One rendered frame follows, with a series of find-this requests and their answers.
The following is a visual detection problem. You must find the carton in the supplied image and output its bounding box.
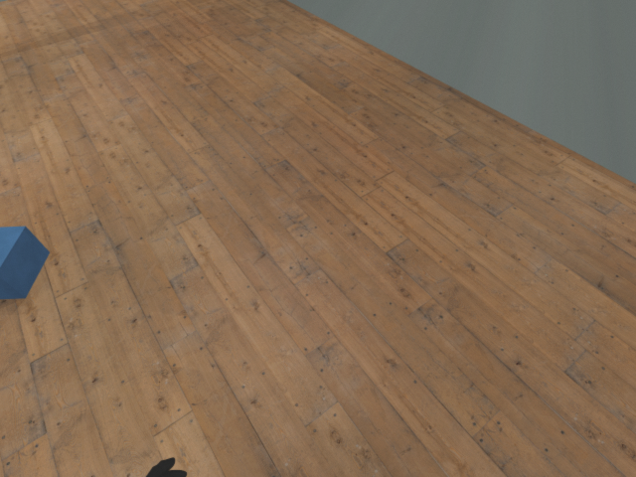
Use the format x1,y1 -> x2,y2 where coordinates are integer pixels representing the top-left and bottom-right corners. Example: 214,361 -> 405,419
0,227 -> 50,299

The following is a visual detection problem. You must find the left robot hand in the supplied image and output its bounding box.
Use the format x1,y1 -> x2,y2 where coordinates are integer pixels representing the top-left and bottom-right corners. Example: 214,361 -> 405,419
146,457 -> 187,477

